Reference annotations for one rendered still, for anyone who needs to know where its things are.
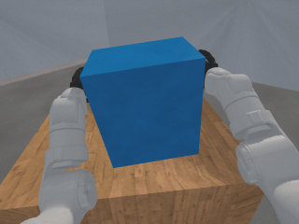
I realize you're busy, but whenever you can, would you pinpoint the robot right upper arm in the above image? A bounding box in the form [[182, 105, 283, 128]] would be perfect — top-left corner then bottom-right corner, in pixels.
[[235, 133, 299, 224]]

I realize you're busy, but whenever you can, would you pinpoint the pedestal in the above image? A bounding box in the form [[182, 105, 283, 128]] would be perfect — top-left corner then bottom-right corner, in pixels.
[[0, 97, 264, 224]]

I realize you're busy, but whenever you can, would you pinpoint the right robot forearm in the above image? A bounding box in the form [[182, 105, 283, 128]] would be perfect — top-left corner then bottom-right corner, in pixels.
[[204, 67, 299, 158]]

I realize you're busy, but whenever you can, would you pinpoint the left robot forearm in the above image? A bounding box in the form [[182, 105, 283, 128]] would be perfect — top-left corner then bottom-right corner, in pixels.
[[38, 87, 89, 212]]

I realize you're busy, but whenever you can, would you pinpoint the robot left upper arm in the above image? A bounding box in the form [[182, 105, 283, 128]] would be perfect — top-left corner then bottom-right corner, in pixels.
[[20, 169, 98, 224]]

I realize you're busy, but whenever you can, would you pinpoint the carton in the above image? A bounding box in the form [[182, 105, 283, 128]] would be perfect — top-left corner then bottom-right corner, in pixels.
[[79, 36, 206, 168]]

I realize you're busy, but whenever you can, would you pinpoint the robot left hand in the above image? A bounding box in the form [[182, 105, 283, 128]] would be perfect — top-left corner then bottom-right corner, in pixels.
[[70, 66, 89, 103]]

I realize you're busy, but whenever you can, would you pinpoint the robot right hand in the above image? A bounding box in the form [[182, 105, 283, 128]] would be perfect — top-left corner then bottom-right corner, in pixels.
[[198, 49, 219, 88]]

